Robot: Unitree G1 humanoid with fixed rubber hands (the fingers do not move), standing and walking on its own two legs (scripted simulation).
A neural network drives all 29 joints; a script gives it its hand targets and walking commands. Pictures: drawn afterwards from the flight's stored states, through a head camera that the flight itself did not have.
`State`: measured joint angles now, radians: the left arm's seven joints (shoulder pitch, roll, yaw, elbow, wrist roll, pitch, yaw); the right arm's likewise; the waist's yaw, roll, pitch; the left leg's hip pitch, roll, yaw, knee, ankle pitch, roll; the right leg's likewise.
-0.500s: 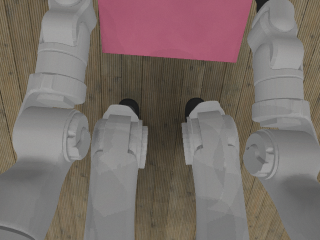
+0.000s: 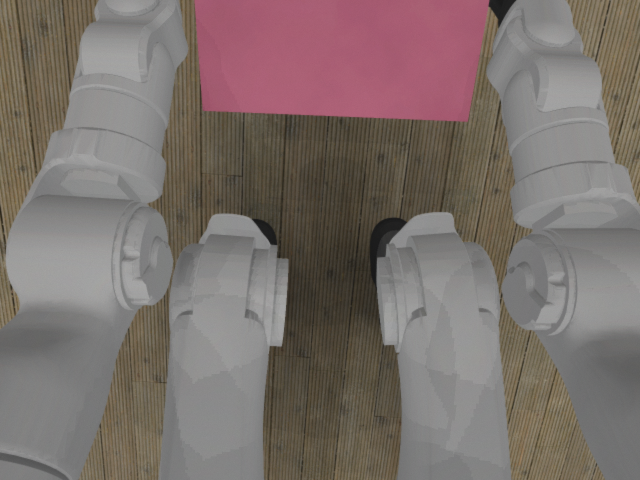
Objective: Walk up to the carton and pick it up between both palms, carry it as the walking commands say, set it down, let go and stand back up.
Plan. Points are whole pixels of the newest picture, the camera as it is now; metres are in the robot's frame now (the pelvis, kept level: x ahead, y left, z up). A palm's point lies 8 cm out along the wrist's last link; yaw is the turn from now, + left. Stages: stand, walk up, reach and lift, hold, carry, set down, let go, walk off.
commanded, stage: set down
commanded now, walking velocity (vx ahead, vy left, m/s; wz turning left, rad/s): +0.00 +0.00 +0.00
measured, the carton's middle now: (338, 9) +0.54 -0.01 -0.24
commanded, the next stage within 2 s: none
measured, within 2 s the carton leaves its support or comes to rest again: rests again in 0.46 s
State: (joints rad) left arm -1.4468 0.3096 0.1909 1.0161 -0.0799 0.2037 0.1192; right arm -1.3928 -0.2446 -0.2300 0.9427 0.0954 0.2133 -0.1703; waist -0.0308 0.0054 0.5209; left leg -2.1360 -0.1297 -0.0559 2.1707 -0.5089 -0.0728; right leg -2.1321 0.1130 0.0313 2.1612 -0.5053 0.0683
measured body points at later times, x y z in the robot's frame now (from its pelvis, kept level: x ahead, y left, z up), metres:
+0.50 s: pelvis +0.03 +0.00 -0.01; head +0.37 +0.00 +0.28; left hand +0.55 +0.16 -0.18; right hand +0.53 -0.17 -0.19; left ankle +0.14 +0.12 -0.34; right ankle +0.14 -0.12 -0.34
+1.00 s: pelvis +0.03 +0.00 -0.01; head +0.37 +0.00 +0.28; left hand +0.55 +0.16 -0.19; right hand +0.53 -0.17 -0.19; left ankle +0.14 +0.12 -0.34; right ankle +0.14 -0.12 -0.34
